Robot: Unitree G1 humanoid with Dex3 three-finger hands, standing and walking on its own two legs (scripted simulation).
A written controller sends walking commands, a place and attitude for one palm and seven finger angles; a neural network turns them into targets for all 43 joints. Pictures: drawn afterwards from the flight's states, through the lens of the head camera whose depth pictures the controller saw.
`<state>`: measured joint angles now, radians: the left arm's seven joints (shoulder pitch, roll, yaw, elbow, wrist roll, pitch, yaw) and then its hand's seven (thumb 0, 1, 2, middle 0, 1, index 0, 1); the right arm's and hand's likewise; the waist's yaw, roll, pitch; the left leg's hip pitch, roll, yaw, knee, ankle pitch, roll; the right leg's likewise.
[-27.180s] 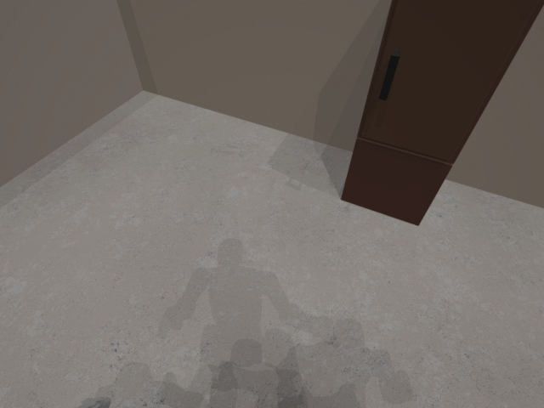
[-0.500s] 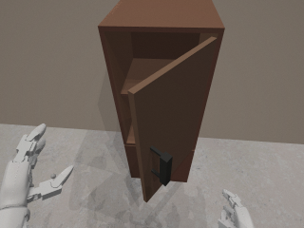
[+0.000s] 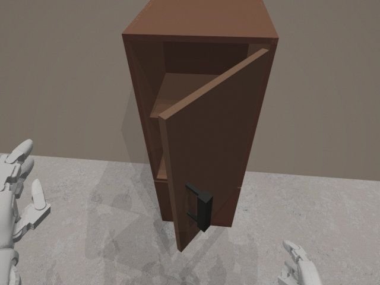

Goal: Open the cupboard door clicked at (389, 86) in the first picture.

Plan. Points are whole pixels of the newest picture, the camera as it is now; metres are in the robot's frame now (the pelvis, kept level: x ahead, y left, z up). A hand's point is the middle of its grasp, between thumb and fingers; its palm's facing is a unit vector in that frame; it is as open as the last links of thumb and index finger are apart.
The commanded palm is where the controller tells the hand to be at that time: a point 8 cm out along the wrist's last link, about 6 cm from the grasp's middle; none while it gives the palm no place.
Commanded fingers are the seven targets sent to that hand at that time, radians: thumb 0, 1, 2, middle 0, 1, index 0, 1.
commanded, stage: draw the hand back to the body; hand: left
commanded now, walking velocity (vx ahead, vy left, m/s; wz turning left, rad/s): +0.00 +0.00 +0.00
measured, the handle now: (197, 206) +0.33 +0.03 -0.06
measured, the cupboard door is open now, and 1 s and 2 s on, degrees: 54 54 54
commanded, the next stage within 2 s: step back with the hand held close in 0.04 s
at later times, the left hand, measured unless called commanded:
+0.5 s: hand (41, 214) +0.17 +0.27 +0.14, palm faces +0.34 -0.80 -0.50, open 7.5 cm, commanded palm +0.11 +0.31 +0.17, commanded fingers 0.00 0.90 0.90 -0.20 -0.30 -0.20 -0.30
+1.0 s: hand out of the picture +0.10 +0.29 +0.15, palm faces +0.44 -0.76 -0.47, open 7.5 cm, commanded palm +0.03 +0.32 +0.17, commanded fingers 0.00 0.90 0.90 -0.20 -0.30 -0.20 -0.30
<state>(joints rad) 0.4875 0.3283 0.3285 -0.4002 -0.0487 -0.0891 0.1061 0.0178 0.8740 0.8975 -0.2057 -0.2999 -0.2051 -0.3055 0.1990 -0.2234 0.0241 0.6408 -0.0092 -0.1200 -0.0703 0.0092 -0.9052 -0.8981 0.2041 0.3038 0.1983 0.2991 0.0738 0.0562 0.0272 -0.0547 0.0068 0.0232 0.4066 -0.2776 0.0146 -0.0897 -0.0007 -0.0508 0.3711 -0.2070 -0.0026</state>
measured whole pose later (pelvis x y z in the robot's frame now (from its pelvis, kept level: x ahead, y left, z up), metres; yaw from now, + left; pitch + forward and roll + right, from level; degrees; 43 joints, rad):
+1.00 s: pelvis -0.10 +0.02 -0.02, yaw +2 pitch -1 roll -2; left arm 0.52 0.40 0.44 -0.52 0.00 -0.23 0.15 0.02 0.88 0.90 -0.21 -0.30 -0.21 -0.31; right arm 0.22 -0.22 0.01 0.57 0.00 -0.08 -0.08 0.01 -0.90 -0.90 0.21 0.30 0.20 0.30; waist -0.01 -0.01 0.06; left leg -0.40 -0.01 0.01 0.62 -0.21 0.06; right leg -0.39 0.01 -0.01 0.58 -0.16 0.03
